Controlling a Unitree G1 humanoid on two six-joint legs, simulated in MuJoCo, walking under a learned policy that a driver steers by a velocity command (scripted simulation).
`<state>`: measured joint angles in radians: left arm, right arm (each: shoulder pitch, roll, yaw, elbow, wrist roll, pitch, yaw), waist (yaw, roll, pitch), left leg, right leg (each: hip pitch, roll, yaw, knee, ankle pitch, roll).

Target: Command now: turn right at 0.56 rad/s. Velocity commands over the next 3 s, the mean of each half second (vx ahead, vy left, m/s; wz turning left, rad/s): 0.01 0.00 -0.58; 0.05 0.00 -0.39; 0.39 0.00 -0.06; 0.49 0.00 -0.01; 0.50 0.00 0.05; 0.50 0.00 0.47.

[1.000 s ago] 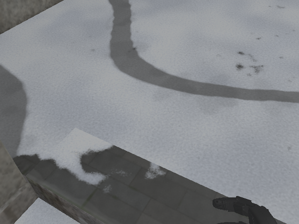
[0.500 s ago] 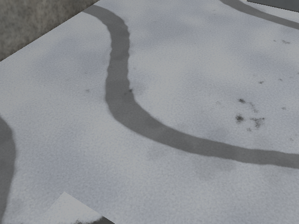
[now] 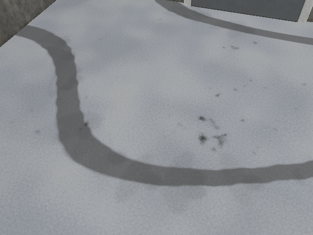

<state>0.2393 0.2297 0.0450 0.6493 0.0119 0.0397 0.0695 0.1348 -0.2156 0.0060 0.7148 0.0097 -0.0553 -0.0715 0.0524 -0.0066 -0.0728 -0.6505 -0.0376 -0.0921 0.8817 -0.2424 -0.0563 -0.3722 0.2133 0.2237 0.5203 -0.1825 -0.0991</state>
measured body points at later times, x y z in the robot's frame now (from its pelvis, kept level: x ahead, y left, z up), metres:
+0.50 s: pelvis +0.02 +0.03 -0.01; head +0.05 +0.03 +0.44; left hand +0.27 +0.21 -0.10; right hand +0.10 -0.26 -0.10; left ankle +0.11 +0.14 -0.73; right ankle +0.00 -0.10 -0.69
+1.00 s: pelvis +0.06 +0.02 +0.00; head +0.06 +0.00 +0.45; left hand +0.32 +0.15 -0.07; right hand +0.07 -0.27 -0.11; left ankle +0.11 +0.13 -0.69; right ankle +0.00 -0.09 -0.73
